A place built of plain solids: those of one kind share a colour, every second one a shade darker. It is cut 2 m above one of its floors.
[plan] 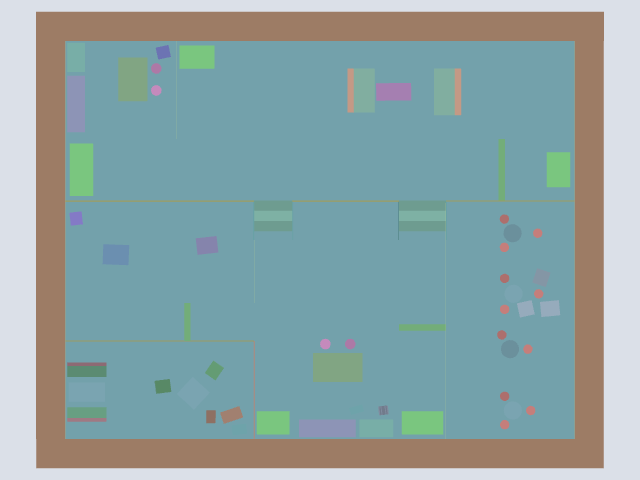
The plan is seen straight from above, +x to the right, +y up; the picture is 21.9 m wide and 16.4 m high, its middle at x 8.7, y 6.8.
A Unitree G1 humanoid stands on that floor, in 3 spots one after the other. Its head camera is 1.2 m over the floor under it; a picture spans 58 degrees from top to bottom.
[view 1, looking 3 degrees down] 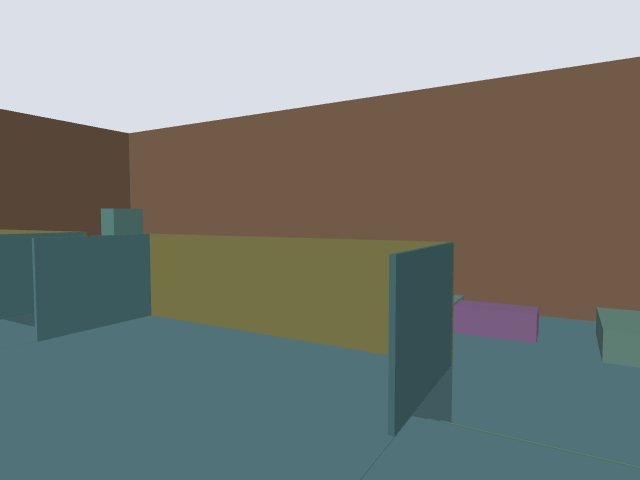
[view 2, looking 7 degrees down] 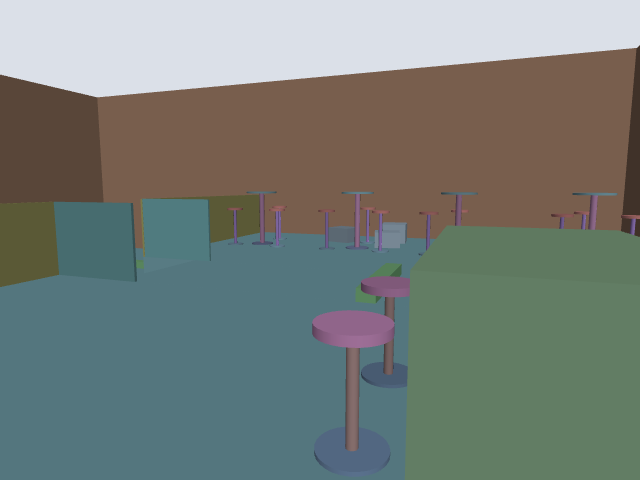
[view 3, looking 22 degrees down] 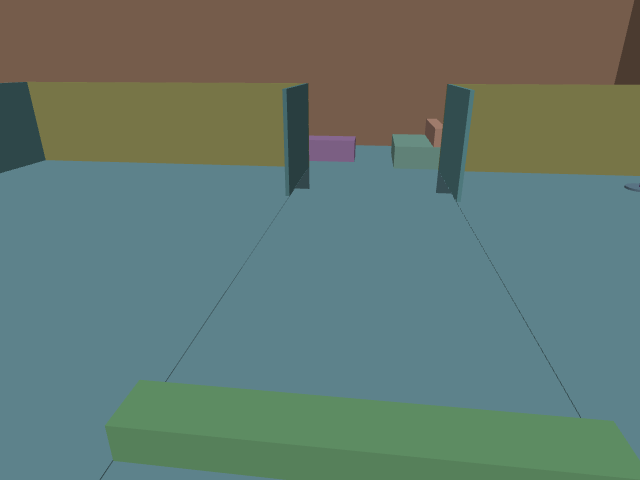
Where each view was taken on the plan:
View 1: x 12.20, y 4.60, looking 120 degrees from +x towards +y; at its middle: rail_rim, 4.06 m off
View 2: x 7.10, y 2.75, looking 20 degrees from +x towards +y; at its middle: floor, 9.86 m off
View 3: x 12.20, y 2.75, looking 97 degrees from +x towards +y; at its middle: floor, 3.20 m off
